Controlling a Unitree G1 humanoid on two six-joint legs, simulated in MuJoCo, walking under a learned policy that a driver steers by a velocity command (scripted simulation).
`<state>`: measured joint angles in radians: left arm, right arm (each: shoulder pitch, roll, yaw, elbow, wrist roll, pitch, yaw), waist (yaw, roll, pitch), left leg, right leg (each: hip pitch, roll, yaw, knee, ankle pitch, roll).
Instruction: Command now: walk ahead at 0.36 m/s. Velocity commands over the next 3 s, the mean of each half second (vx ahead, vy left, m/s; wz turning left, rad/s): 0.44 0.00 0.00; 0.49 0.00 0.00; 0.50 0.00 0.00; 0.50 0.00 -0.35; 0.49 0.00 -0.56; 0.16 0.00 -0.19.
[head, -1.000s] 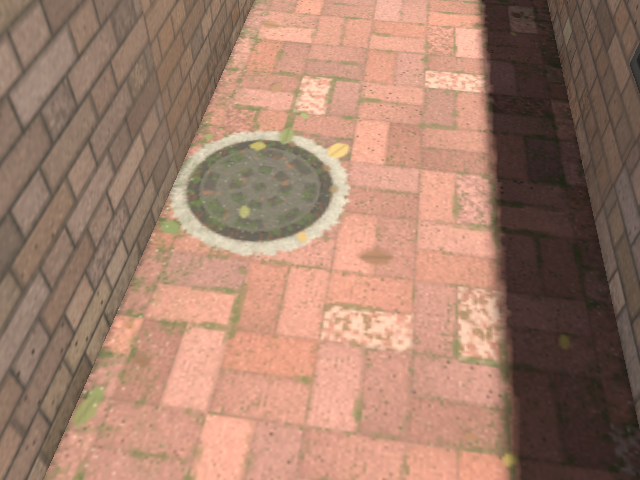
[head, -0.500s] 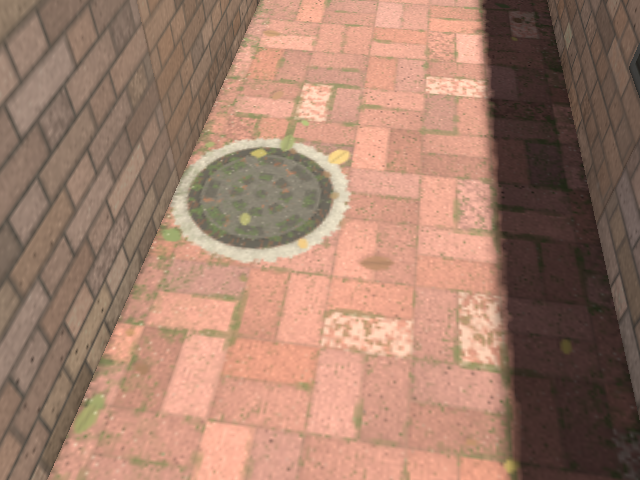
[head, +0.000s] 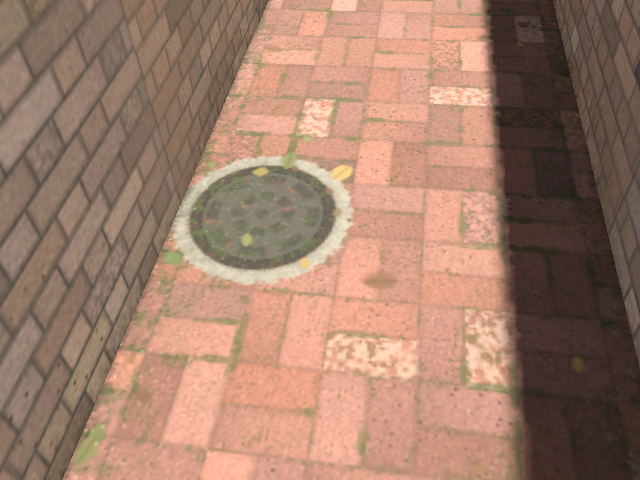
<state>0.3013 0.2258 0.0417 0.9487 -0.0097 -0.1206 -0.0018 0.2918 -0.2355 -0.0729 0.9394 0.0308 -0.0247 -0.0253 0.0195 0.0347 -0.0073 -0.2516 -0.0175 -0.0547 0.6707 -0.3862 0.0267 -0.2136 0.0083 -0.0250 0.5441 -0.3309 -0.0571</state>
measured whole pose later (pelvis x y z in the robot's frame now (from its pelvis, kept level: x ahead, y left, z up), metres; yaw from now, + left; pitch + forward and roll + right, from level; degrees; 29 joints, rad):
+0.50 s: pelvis +0.25 +0.04 -0.01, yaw -1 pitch +1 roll +1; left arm 0.42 0.23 0.03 1.02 -0.03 -0.09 0.00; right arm 0.02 -0.23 -0.05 0.85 0.02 -0.09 0.03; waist 0.05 -0.01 0.05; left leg -0.43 -0.03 0.07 0.55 -0.15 0.07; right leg -0.19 -0.01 0.07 1.10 -0.46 -0.04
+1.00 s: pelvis +0.54 -0.01 -0.01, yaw -1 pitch +2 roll +1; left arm 0.04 0.25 0.04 0.80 -0.01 -0.10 -0.04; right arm 0.36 -0.27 -0.04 1.02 0.01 -0.06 0.00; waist -0.05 0.00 0.03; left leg -0.11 0.00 -0.01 0.81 -0.50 0.02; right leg -0.51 -0.01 -0.05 0.58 -0.12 -0.05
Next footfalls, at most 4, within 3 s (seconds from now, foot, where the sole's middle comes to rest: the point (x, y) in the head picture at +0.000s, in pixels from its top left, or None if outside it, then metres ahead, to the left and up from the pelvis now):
0.42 left None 0.38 0.13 -0.77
0.94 right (409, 408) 0.69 -0.11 -0.77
1.52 left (306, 297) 1.00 0.13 -0.77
2.06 right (404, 223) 1.26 -0.14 -0.77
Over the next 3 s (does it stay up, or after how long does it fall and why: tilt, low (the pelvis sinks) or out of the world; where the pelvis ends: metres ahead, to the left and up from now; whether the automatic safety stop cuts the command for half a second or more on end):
stays up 1.52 -0.14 0.00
